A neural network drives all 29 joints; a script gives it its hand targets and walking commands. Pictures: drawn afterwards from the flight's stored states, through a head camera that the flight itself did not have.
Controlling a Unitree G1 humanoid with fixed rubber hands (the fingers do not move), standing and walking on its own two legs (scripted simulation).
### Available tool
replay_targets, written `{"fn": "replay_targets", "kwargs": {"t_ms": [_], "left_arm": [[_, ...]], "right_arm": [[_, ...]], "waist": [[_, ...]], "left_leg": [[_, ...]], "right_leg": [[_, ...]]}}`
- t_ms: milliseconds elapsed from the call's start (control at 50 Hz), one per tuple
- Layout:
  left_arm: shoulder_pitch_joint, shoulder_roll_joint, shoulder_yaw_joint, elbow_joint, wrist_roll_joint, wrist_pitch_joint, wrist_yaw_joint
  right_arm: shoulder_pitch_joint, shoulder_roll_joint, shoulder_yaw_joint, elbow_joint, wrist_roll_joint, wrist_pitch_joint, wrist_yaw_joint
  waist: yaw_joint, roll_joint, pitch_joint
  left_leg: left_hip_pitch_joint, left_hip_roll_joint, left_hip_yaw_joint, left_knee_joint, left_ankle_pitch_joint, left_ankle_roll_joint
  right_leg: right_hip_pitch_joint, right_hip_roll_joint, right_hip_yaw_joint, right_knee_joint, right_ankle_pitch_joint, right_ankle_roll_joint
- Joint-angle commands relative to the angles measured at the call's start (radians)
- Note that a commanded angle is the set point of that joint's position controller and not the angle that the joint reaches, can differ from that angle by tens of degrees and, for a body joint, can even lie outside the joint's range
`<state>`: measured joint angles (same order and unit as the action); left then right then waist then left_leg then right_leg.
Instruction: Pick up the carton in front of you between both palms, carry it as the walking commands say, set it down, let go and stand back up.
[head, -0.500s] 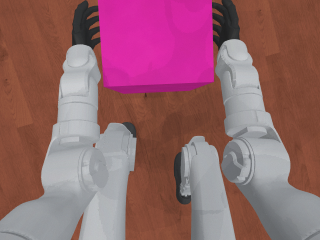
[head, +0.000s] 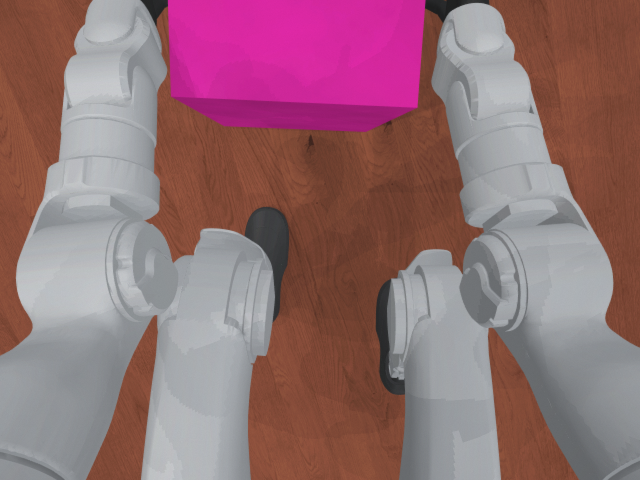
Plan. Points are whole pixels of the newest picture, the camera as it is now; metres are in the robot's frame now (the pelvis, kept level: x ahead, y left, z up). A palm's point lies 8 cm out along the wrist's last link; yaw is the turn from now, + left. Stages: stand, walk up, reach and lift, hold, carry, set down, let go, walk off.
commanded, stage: set down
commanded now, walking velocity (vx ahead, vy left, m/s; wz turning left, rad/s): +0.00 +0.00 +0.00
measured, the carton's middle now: (298, 26) +0.53 +0.11 -0.24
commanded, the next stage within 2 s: none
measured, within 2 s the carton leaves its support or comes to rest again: rests again in 1.00 s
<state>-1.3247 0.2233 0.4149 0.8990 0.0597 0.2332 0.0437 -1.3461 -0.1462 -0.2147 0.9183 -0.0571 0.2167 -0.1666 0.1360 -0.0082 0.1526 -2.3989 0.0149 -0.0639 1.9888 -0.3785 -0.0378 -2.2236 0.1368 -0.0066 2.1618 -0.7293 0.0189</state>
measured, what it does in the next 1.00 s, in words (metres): stands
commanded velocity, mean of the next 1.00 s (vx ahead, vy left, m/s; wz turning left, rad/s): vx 0.00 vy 0.00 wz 0.00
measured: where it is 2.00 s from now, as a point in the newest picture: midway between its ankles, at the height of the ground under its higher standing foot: (330, 321)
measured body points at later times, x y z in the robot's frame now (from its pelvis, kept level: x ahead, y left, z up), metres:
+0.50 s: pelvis -0.01 +0.00 -0.01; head +0.36 +0.02 +0.25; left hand +0.52 +0.26 -0.17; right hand +0.55 -0.05 -0.19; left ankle +0.15 +0.14 -0.36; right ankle +0.06 -0.11 -0.36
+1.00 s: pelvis -0.01 +0.00 -0.02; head +0.36 +0.01 +0.23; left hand +0.50 +0.27 -0.19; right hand +0.55 -0.05 -0.20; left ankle +0.15 +0.14 -0.36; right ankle +0.06 -0.11 -0.36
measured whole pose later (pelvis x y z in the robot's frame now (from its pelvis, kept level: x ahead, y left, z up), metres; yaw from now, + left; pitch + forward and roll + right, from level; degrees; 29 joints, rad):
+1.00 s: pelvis -0.01 +0.00 -0.02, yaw +1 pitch +39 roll +1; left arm -1.43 0.33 0.48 1.16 0.04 0.09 -0.03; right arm -1.49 -0.18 -0.23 1.07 -0.16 0.12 -0.04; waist 0.11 0.01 0.32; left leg -2.36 0.03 -0.02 2.04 -0.36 -0.02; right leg -2.20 0.16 0.04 2.24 -0.71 0.05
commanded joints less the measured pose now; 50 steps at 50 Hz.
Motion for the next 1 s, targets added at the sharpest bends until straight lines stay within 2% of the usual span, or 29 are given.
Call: {"fn": "replay_targets", "kwargs": {"t_ms": [0,80,160,340,400,620,800,860,900,940,980], "left_arm": [[-0.398,-0.962,-0.331,-0.034,-0.101,-0.018,-0.265],[-0.374,-0.931,-0.286,0.003,-0.075,-0.025,-0.267],[-0.379,-0.902,-0.251,0.029,-0.057,-0.035,-0.268],[-0.425,-0.835,-0.203,0.085,-0.049,-0.051,-0.272],[-0.421,-0.804,-0.189,0.108,-0.038,-0.050,-0.273],[-0.383,-0.696,-0.135,0.167,-0.005,-0.053,-0.264],[-0.398,-0.597,-0.109,0.198,-0.006,-0.075,-0.240],[-0.404,-0.539,-0.102,0.203,-0.017,-0.095,-0.221],[-0.371,-0.437,-0.070,0.215,-0.018,-0.113,-0.192],[-0.283,-0.197,0.000,0.238,-0.017,-0.147,-0.127],[-0.212,0.125,0.038,0.252,-0.047,-0.195,-0.034]], "right_arm": [[-0.607,0.878,0.371,-0.173,0.093,-0.066,0.251],[-0.604,0.871,0.368,-0.152,0.094,-0.069,0.256],[-0.602,0.843,0.340,-0.118,0.081,-0.074,0.259],[-0.603,0.759,0.275,-0.065,0.025,-0.072,0.264],[-0.580,0.732,0.249,-0.039,0.005,-0.062,0.275],[-0.479,0.602,0.142,0.047,-0.073,-0.052,0.279],[-0.414,0.498,0.070,0.124,-0.131,-0.054,0.266],[-0.404,0.450,0.064,0.134,-0.134,-0.064,0.254],[-0.395,0.349,0.059,0.131,-0.130,-0.076,0.233],[-0.364,0.109,0.047,0.127,-0.109,-0.094,0.176],[-0.326,-0.205,0.049,0.105,-0.052,-0.119,0.091]], "waist": [[0.006,-0.159,-1.154],[0.030,-0.181,-1.087],[0.032,-0.187,-1.021],[0.006,-0.190,-0.901],[0.000,-0.172,-0.838],[-0.035,-0.132,-0.697],[-0.078,-0.119,-0.622],[-0.080,-0.113,-0.632],[-0.073,-0.115,-0.645],[-0.061,-0.119,-0.666],[-0.043,-0.113,-0.707]], "left_leg": [[0.873,-0.081,0.121,0.036,0.422,0.011],[0.820,-0.078,0.123,0.041,0.395,0.017],[0.775,-0.073,0.122,0.039,0.354,0.019],[0.723,-0.067,0.107,0.039,0.263,0.023],[0.713,-0.064,0.103,0.039,0.234,0.024],[0.696,-0.065,0.078,0.032,0.186,0.026],[0.658,-0.062,0.064,0.034,0.136,0.021],[0.682,-0.058,0.065,0.043,0.151,0.016],[0.706,-0.052,0.071,0.049,0.162,0.011],[0.744,-0.037,0.081,0.050,0.171,0.003],[0.784,-0.020,0.087,0.044,0.186,-0.009]], "right_leg": [[0.325,0.034,-0.022,-0.269,0.437,0.004],[0.297,0.032,-0.011,-0.268,0.426,0.007],[0.266,0.030,-0.005,-0.270,0.399,0.005],[0.191,0.020,-0.007,-0.267,0.307,-0.007],[0.149,0.020,-0.002,-0.267,0.272,-0.013],[0.076,0.015,0.000,-0.254,0.219,-0.025],[0.077,0.006,0.007,-0.243,0.199,-0.032],[0.095,0.000,0.005,-0.234,0.209,-0.027],[0.118,-0.010,0.003,-0.230,0.213,-0.016],[0.157,-0.026,-0.001,-0.229,0.208,0.002],[0.196,-0.047,0.000,-0.228,0.211,0.021]]}}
